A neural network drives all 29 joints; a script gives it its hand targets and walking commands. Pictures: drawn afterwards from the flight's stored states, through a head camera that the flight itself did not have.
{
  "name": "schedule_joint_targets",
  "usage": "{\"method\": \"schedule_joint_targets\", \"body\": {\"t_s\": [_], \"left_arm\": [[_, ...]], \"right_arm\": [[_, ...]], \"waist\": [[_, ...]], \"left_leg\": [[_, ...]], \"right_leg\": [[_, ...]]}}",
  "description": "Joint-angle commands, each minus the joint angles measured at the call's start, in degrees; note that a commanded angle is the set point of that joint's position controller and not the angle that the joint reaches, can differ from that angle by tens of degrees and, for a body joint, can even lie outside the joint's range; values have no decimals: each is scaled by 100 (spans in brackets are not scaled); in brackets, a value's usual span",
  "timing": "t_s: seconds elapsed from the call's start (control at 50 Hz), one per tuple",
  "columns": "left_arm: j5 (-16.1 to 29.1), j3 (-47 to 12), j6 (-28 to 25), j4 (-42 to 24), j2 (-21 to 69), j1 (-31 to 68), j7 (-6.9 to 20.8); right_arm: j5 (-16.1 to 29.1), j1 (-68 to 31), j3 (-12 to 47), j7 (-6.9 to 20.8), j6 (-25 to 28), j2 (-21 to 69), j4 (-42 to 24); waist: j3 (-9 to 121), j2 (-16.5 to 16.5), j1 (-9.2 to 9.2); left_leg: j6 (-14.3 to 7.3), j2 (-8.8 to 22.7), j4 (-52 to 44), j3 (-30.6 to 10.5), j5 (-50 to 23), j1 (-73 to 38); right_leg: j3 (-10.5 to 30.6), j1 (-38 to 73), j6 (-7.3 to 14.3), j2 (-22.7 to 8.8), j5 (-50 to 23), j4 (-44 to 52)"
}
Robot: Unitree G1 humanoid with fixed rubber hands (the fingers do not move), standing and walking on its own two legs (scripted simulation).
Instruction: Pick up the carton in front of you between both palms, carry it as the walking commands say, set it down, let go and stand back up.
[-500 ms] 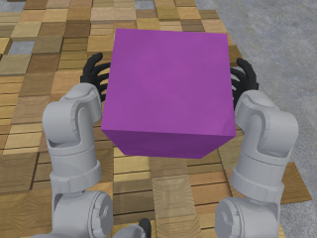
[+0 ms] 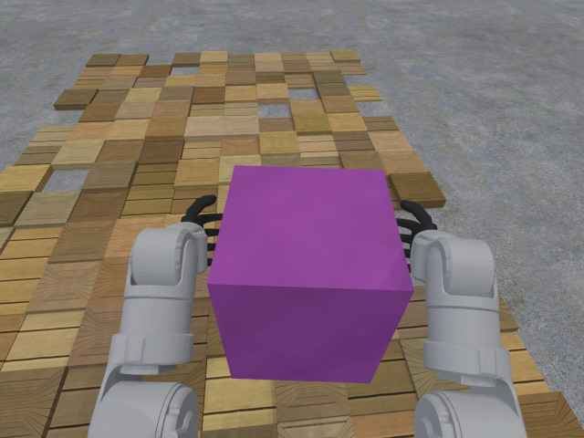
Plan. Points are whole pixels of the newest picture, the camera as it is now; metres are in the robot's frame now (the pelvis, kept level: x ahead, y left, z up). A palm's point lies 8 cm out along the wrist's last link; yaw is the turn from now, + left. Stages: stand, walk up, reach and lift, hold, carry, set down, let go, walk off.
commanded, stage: carry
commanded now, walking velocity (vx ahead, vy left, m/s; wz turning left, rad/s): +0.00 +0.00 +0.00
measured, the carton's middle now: (304, 278) +0.36 +0.00 +0.05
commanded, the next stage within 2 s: none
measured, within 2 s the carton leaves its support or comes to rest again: neither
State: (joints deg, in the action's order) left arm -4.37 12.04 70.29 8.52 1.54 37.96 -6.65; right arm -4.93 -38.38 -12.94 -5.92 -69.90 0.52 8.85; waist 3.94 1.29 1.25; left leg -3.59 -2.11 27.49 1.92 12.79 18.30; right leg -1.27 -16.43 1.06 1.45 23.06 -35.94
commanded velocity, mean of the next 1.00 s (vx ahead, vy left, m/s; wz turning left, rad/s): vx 0.00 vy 0.00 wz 0.00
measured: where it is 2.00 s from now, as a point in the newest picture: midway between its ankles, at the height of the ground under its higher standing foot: outside the picture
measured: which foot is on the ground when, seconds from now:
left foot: down 0.00-1.00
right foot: down 0.00-1.00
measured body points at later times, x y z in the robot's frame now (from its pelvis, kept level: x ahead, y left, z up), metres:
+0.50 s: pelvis -0.01 -0.02 +0.00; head -0.04 -0.02 +0.45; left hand +0.34 +0.13 +0.13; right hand +0.34 -0.17 +0.13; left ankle +0.01 +0.08 -0.74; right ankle -0.05 -0.11 -0.72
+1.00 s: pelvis -0.03 -0.02 +0.00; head -0.05 -0.02 +0.45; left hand +0.32 +0.13 +0.12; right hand +0.33 -0.17 +0.12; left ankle +0.01 +0.08 -0.74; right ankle -0.05 -0.11 -0.72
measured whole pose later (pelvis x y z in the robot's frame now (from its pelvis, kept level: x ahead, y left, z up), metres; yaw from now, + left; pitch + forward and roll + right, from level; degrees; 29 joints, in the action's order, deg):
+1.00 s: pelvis -0.03 -0.02 +0.00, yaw +0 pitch +2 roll -1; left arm -3.6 10.6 70.7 13.3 0.1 38.0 -6.8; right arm -4.0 -37.9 -11.7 -6.4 -69.9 -0.3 13.4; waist 5.7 0.9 0.8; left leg -1.5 0.2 25.3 1.4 9.2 17.9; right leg -3.5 -16.4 3.1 2.9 20.0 -34.5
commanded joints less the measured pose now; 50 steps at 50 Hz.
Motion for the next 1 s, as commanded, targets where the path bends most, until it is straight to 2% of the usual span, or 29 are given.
{"method": "schedule_joint_targets", "body": {"t_s": [0.0, 0.4, 0.98], "left_arm": [[2545, -3557, -177, -579, 6303, 4201, 1367], [2442, -3261, -203, -270, 6198, 4143, 1317], [2516, -3275, -186, -284, 6295, 4254, 1311]], "right_arm": [[2408, -3922, 3516, 1274, 92, 6293, -413], [2522, -4039, 3320, 1287, 137, 6356, -124], [2530, -4111, 3280, 1257, 124, 6345, -203]], "waist": [[2565, -256, -69], [2167, -130, -74], [2216, -41, -74]], "left_leg": [[-127, 853, 216, -502, -2952, -1382], [29, 883, -138, -582, -1848, -1128], [11, 960, -289, -623, -1733, -1155]], "right_leg": [[572, 656, 239, -788, -3142, 197], [585, 484, 337, -747, -2125, 644], [540, 333, 359, -702, -1654, 654]]}}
